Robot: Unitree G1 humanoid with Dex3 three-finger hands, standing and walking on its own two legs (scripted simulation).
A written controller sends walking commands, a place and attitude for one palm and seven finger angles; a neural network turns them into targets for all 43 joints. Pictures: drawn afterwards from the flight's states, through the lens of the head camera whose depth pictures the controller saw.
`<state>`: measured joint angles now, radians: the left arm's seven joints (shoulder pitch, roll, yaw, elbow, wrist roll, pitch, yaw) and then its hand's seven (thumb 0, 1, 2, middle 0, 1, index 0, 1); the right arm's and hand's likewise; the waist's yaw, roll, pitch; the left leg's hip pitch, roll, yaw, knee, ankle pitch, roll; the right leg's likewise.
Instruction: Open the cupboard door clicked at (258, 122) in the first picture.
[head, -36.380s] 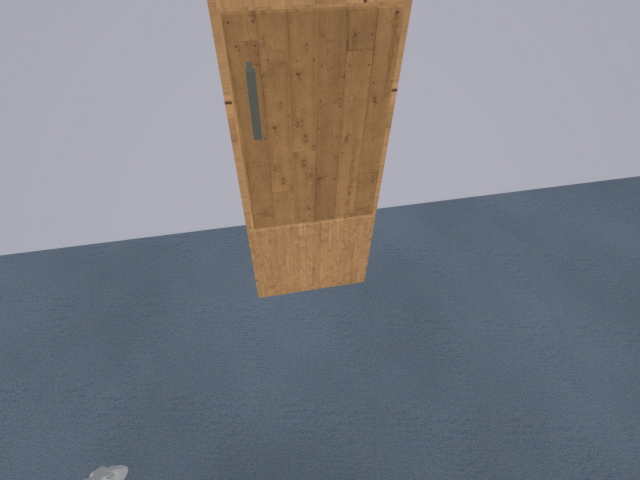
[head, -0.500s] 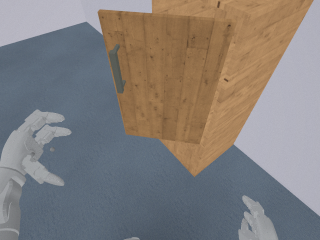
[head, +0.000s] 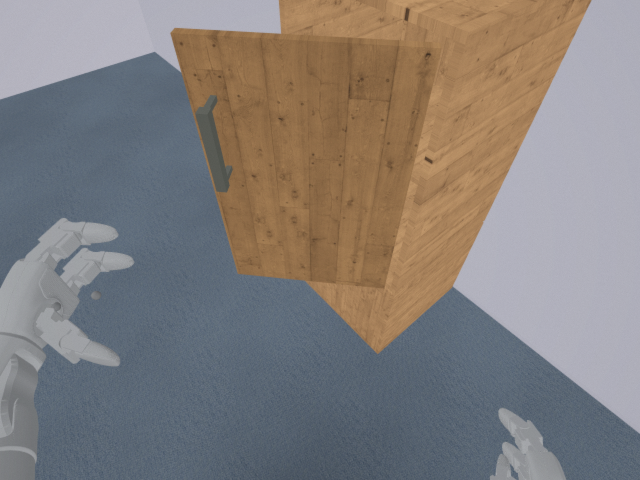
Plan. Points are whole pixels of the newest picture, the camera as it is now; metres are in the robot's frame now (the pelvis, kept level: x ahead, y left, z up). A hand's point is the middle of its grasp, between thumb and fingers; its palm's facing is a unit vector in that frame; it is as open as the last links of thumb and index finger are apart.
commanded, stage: raise the hand with hooked fingers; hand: left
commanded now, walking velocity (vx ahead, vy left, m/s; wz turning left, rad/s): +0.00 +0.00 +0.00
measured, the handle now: (217, 146) +0.60 +0.21 +0.07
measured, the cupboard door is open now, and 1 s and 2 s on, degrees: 43 43 43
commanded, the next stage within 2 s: move the hooked fingers beside the handle in 0.06 s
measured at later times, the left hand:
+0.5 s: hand (120, 257) +0.34 +0.27 +0.10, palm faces -0.06 -1.00 -0.03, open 14.0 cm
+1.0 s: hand (145, 211) +0.42 +0.26 +0.10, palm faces -0.06 -1.00 -0.01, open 14.0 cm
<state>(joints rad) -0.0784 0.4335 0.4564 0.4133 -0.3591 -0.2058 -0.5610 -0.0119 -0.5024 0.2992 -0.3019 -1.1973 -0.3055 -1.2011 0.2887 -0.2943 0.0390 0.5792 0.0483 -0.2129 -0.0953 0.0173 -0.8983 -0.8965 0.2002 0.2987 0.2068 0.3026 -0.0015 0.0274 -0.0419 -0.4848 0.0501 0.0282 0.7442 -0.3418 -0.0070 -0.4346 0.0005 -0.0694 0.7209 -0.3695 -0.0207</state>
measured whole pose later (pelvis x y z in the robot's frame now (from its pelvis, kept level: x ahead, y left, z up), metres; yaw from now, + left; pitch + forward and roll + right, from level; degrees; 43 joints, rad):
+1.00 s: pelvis +0.00 +0.01 -0.01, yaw -1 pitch +11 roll -1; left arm -0.65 0.57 0.45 0.98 -0.22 -0.27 -0.54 -0.01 -0.50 0.30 -0.30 -1.20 -0.31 -1.20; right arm 0.34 -0.30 0.05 0.61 0.03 -0.10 -0.08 0.01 -0.90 -0.90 0.20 0.30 0.21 0.30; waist -0.08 0.01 -0.05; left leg -0.66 0.05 0.03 0.83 -0.36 0.01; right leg -0.61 0.00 -0.06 0.79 -0.38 -0.01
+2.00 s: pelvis +0.02 +0.03 -0.03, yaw -4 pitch +22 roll -4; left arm -0.99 0.80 0.54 1.24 -0.09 -0.27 -0.52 -0.01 -0.50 0.30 -0.30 -1.20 -0.30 -1.20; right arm 0.46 -0.29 0.06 0.60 -0.01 0.09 -0.03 0.01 -0.90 -0.90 0.20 0.30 0.21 0.30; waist -0.20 0.02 -0.08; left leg -0.89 0.08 0.04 0.93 -0.42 0.02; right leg -0.82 0.03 -0.04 0.83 -0.39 0.01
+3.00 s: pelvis +0.02 +0.02 -0.03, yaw -3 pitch +22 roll -4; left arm -0.99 0.73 0.49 1.20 -0.09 -0.27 -0.45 -0.01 -0.50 0.30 -0.30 -1.20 -0.30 -1.20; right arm 0.44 -0.29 0.05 0.60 0.00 0.08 -0.02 0.01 -0.90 -0.90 0.20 0.30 0.21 0.30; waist -0.21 0.03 -0.09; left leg -0.90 0.09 0.02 0.95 -0.43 0.02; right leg -0.82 0.04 -0.06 0.84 -0.40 0.00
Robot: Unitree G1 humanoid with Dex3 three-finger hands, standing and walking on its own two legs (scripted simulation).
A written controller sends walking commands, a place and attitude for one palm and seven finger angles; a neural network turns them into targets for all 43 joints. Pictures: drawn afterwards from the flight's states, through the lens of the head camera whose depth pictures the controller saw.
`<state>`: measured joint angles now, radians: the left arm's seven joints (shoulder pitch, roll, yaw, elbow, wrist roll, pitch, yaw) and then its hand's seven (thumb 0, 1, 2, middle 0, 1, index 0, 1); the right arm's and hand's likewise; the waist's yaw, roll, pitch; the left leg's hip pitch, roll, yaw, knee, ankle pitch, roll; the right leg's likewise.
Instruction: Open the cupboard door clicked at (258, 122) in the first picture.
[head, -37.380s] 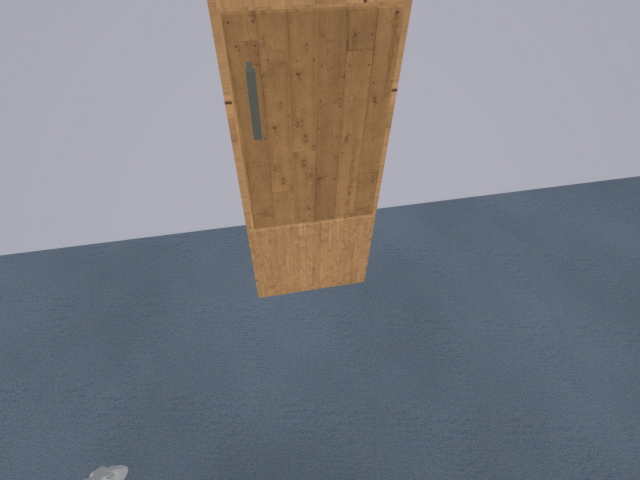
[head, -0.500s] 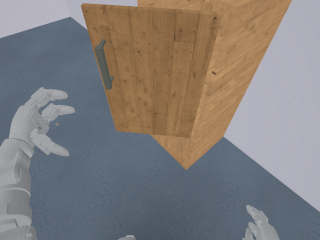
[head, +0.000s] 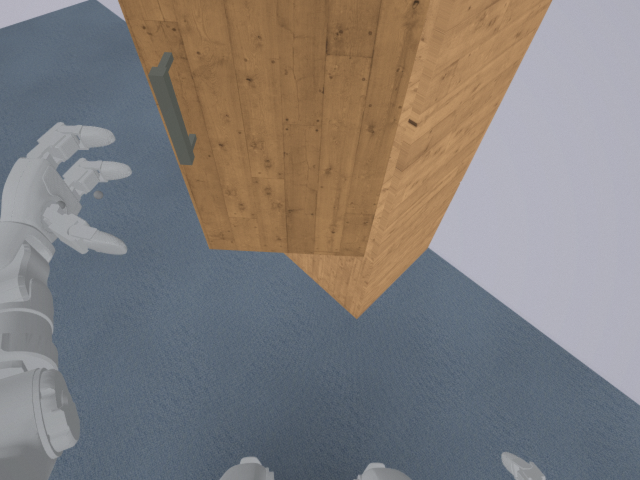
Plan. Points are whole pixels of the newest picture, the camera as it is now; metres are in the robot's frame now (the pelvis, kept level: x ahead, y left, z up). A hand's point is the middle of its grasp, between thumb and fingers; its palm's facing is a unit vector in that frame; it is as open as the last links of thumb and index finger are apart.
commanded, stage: move the hooked fingers beside the handle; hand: left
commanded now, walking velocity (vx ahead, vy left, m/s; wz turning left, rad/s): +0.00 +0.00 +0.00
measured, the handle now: (177, 112) +0.60 +0.21 +0.09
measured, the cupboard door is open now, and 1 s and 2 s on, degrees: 43 43 43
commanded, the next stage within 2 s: slide the fingers in behind the handle in 1.56 s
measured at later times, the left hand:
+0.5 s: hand (120, 147) +0.50 +0.26 +0.11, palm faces -0.06 -1.00 +0.00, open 14.0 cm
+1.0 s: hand (125, 129) +0.55 +0.26 +0.10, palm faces -0.06 -1.00 -0.01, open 14.0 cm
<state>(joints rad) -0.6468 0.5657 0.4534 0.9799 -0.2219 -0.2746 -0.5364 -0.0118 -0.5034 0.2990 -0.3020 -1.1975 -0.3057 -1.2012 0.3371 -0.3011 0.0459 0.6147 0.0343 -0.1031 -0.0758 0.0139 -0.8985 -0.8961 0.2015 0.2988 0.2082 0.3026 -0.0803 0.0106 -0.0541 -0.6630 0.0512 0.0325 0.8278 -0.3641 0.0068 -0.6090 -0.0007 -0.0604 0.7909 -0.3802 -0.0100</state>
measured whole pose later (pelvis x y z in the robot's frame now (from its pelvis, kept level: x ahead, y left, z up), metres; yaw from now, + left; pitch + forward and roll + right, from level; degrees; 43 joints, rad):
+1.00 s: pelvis +0.02 +0.02 -0.01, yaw -3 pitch +22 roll -4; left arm -0.99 0.80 0.54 1.24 -0.09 -0.27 -0.52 -0.01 -0.50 0.30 -0.30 -1.20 -0.30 -1.20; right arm 0.46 -0.29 0.06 0.60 -0.01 0.09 -0.03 0.01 -0.90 -0.90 0.20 0.30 0.21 0.30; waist -0.20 0.02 -0.08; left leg -0.89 0.08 0.04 0.93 -0.42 0.02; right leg -0.82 0.03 -0.04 0.83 -0.39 0.01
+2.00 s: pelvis +0.02 +0.01 -0.02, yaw -2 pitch +22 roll -4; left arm -0.99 0.73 0.49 1.20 -0.09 -0.27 -0.45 -0.01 -0.50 0.30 -0.30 -1.20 -0.30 -1.20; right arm 0.44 -0.29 0.05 0.60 0.00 0.08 -0.02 0.01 -0.90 -0.90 0.20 0.30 0.21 0.30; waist -0.21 0.03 -0.09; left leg -0.90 0.09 0.02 0.95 -0.43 0.02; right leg -0.82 0.04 -0.06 0.84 -0.40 0.00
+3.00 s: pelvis +0.01 +0.00 -0.02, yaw -1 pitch +20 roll -3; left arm -1.00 0.59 0.42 1.22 -0.08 -0.31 -0.31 -0.01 -0.50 0.30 -0.30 -1.20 -0.29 -1.20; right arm 0.42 -0.28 0.03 0.62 -0.01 0.05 -0.01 0.01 -0.90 -0.90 0.20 0.30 0.21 0.30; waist -0.19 0.03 -0.08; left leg -0.87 0.08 0.02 0.93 -0.42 0.01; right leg -0.80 0.03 -0.06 0.86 -0.41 -0.01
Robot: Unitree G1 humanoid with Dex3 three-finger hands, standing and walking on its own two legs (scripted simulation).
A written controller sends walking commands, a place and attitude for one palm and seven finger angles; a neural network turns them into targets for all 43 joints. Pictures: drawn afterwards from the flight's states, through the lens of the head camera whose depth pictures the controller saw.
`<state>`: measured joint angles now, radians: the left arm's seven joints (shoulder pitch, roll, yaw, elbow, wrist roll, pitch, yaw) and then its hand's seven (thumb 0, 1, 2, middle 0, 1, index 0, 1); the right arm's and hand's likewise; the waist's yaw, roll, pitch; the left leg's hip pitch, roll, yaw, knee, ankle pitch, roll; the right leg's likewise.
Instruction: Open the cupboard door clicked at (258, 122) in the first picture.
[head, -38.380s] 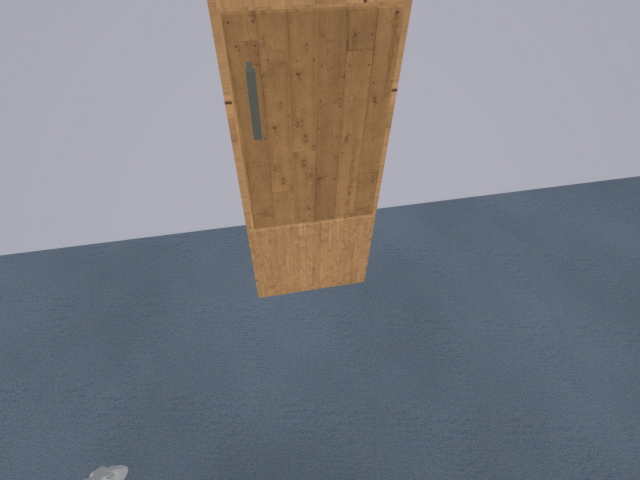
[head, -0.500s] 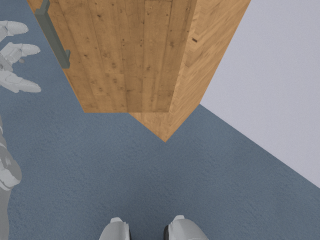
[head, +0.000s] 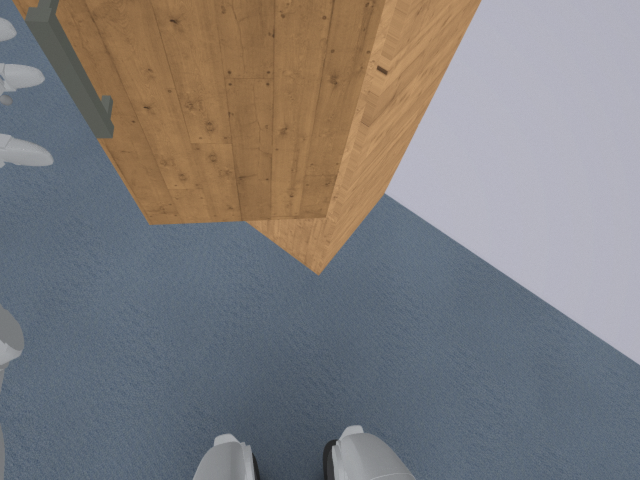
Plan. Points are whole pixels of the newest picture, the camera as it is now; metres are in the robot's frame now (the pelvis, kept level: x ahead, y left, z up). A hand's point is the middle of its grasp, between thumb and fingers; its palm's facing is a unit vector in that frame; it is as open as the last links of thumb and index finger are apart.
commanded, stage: move the hooked fingers beside the handle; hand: left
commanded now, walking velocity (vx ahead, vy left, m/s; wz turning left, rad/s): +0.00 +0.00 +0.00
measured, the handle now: (80, 70) +0.57 +0.22 +0.10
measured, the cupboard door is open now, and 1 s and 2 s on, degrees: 43 43 43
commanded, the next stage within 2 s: slide the fingers in behind the handle in 0.56 s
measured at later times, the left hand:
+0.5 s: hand (18, 104) +0.51 +0.27 +0.11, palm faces +0.01 -1.00 -0.02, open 14.0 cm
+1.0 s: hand (38, 101) +0.52 +0.25 +0.11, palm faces -0.01 -1.00 -0.01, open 14.0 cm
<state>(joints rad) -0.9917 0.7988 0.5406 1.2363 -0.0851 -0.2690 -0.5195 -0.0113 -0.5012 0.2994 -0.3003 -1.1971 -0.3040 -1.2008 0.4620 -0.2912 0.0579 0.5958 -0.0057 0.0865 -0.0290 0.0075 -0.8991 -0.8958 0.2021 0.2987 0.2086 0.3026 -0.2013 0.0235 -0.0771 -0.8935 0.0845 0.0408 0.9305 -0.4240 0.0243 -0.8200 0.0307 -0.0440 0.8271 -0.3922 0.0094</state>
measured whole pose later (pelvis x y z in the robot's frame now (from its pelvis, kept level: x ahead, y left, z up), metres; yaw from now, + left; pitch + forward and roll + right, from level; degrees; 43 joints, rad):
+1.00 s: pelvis +0.00 -0.01 +0.00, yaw +1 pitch +22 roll -4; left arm -0.99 0.73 0.49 1.20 -0.09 -0.27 -0.45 -0.01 -0.50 0.30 -0.30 -1.20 -0.30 -1.20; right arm 0.44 -0.29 0.05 0.60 0.00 0.08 -0.02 0.01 -0.90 -0.90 0.20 0.30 0.21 0.30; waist -0.21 0.03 -0.09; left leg -0.90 0.09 0.02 0.95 -0.43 0.02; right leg -0.82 0.04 -0.06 0.84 -0.40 0.00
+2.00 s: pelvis +0.00 -0.02 +0.00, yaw +2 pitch +20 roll -3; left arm -1.00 0.59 0.42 1.22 -0.08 -0.31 -0.31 -0.01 -0.50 0.30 -0.30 -1.20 -0.29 -1.20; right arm 0.42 -0.28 0.03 0.62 -0.01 0.05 -0.01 0.01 -0.90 -0.90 0.20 0.30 0.21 0.30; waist -0.19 0.03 -0.08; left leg -0.87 0.08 0.02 0.93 -0.42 0.01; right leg -0.80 0.03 -0.06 0.86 -0.41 -0.01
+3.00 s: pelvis -0.01 -0.01 +0.00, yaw +1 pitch +21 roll -3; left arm -1.02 0.60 0.42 1.22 -0.08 -0.32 -0.31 0.01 0.74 0.83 -0.39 -1.33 -0.39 -1.33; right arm 0.43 -0.28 0.04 0.64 -0.01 0.04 -0.01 0.01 -0.90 -0.90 0.20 0.30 0.21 0.30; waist -0.20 0.03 -0.08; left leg -0.90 0.07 0.02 0.95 -0.42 0.01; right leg -0.83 0.03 -0.06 0.87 -0.41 0.00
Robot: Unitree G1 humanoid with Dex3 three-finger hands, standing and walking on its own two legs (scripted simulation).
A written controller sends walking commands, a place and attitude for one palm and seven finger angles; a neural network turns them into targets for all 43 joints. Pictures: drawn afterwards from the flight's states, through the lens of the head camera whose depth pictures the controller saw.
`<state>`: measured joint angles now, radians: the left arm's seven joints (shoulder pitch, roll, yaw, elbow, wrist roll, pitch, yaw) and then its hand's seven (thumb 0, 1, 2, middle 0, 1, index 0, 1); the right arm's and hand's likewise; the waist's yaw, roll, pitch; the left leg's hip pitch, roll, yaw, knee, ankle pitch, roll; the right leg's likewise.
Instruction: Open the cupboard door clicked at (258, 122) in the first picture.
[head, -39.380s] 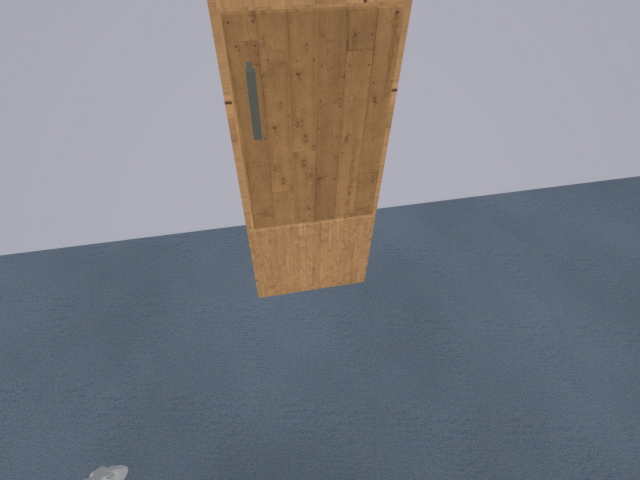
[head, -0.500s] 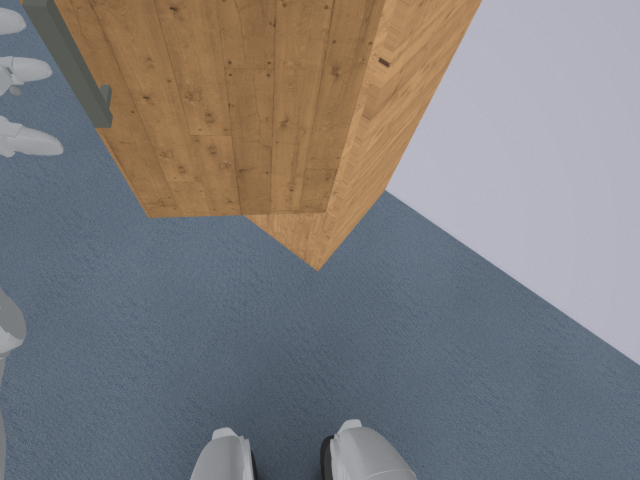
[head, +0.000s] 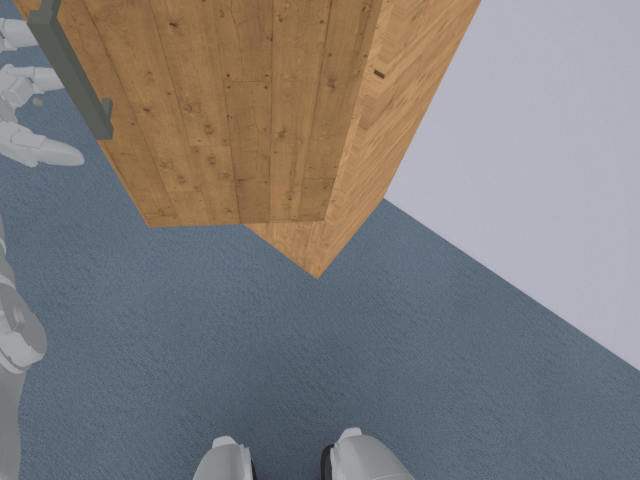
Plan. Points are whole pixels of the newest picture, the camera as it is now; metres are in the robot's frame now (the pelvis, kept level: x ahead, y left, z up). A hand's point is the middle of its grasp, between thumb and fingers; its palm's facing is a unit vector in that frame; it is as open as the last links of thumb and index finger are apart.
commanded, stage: slide the fingers in behind the handle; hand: left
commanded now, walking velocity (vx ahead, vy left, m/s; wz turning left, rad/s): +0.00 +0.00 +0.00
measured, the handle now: (80, 72) +0.58 +0.22 +0.10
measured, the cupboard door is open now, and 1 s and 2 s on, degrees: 43 43 43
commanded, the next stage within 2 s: close the thumb around the handle in 1.26 s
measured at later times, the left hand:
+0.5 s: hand (82, 102) +0.52 +0.21 +0.11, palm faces -0.01 -1.00 -0.02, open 14.0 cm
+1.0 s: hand (95, 107) +0.52 +0.20 +0.11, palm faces +0.00 -1.00 -0.02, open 14.0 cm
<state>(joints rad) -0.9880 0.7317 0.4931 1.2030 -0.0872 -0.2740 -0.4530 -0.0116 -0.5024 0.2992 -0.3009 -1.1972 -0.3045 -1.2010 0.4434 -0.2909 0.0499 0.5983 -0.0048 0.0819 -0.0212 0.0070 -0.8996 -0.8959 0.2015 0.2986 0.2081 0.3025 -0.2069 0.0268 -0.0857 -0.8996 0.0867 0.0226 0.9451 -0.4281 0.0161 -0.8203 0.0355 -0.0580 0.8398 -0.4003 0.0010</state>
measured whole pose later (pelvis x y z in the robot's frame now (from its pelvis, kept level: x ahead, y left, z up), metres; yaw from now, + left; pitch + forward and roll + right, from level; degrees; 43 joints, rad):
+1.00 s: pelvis +0.00 -0.01 +0.00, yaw +1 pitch +20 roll -3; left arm -1.00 0.59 0.42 1.22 -0.08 -0.31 -0.31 -0.01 -0.50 0.30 -0.30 -1.20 -0.29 -1.20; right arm 0.42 -0.28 0.03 0.62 -0.01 0.05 -0.01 0.01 -0.90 -0.90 0.20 0.30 0.21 0.30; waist -0.19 0.03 -0.08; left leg -0.87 0.08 0.02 0.93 -0.42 0.01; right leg -0.80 0.03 -0.06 0.86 -0.41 -0.01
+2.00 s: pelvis -0.01 +0.00 +0.00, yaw +1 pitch +21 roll -3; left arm -1.02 0.60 0.42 1.22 -0.08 -0.32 -0.31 0.01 0.74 0.83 -0.39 -1.33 -0.39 -1.33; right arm 0.43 -0.28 0.04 0.64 -0.01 0.04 -0.01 0.01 -0.90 -0.90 0.20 0.30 0.21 0.30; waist -0.20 0.03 -0.08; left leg -0.90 0.07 0.02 0.95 -0.42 0.01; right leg -0.83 0.03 -0.06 0.87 -0.41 0.00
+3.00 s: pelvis +0.01 -0.02 +0.02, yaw +2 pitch +10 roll +0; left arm -0.15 0.00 0.08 0.24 -0.08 -0.16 0.32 0.01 0.72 0.78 -0.35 -1.30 -0.36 -1.29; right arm 0.21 -0.20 0.01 0.53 -0.02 0.04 0.03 0.01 -0.90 -0.90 0.20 0.30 0.20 0.30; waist -0.02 0.04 -0.12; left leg -0.54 0.05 0.04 0.77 -0.39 -0.01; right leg -0.51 0.00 -0.04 0.77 -0.42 -0.02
